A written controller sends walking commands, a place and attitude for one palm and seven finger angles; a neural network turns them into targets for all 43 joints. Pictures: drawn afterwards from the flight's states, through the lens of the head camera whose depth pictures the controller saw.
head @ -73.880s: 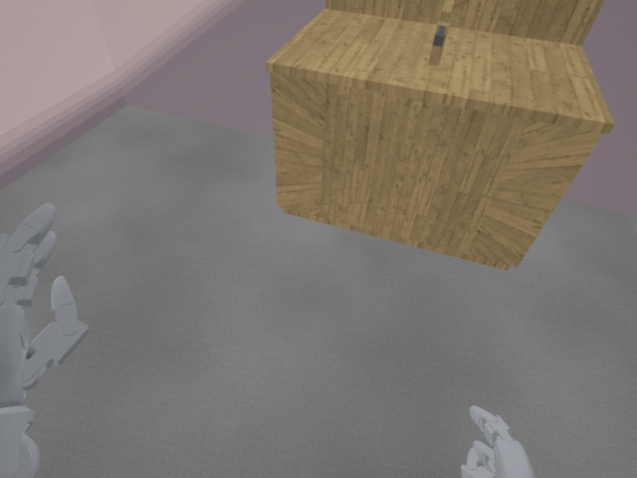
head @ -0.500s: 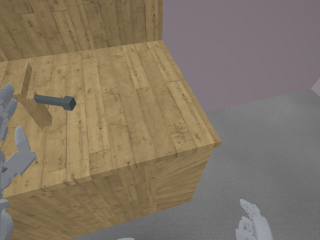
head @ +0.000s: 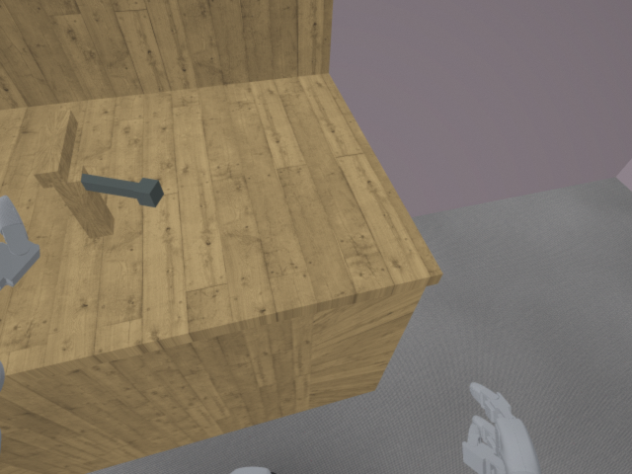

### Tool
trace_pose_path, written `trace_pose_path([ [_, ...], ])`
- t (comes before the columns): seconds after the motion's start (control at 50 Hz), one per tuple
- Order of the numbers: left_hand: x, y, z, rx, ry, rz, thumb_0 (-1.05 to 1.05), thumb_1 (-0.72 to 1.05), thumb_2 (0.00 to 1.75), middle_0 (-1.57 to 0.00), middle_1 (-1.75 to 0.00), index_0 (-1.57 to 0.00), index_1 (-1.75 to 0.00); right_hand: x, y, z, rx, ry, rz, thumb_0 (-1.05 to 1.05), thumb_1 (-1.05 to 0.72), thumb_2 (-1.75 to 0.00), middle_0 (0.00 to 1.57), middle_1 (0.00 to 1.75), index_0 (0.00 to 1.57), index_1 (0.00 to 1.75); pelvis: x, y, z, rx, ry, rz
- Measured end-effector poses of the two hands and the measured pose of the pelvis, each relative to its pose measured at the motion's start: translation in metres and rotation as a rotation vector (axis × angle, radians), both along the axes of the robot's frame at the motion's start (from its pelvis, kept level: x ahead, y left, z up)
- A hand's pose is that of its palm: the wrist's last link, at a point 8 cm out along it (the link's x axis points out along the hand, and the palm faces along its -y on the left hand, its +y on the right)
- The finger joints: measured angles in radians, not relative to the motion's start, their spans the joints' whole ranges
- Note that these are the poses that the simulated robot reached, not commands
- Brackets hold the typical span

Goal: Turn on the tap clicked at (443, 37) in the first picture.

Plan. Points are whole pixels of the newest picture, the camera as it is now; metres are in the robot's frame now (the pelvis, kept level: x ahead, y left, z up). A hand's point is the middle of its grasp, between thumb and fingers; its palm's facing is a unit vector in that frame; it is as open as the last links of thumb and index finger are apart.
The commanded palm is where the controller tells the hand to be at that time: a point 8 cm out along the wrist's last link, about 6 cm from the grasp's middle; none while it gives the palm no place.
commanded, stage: come to a stop and stand still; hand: left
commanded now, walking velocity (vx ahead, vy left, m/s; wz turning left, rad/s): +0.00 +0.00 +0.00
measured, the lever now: (149, 192) +0.43 +0.31 +0.08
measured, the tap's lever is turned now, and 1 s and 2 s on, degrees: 64 64 64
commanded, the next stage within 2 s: look again from close up in 1.96 s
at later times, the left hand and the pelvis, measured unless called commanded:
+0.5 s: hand out of the picture +0.19 +0.35 +0.18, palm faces +0.39 -0.84 -0.37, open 7.4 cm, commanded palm +0.13 +0.38 +0.18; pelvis -0.03 +0.10 +0.00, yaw -1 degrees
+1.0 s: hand out of the picture +0.15 +0.44 +0.16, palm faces +0.41 -0.86 -0.30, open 7.4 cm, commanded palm +0.08 +0.46 +0.18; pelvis -0.08 +0.18 -0.02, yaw +0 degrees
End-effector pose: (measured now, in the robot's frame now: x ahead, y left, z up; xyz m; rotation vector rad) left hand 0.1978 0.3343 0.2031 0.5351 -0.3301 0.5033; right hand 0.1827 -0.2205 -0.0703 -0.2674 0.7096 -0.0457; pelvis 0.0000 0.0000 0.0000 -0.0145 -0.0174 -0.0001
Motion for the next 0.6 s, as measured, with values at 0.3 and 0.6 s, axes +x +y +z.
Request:
trace_pose_path([
  [0.3, -0.028, 0.021, -0.040, -0.043, 0.082, -0.217, 0.01, 0.88, 0.90, -0.22, -0.30, -0.22, -0.31, -0.077, 0.043, 0.010, -0.069, 0.028, -0.118, 0.01, -0.91, -0.90, 0.20, 0.30, 0.20, 0.30, -0.027, 0.063, -0.003, -0.037, -0.030, -0.028],
  [0.6, -0.058, 0.072, -0.034, -0.061, 0.083, -0.186, 0.01, 0.89, 0.90, -0.21, -0.30, -0.21, -0.30, -0.057, 0.125, 0.007, 0.029, -0.040, -0.026, 0.01, -0.90, -0.90, 0.20, 0.30, 0.21, 0.30, -0.038, 0.118, -0.003, -0.062, -0.024, -0.009],
])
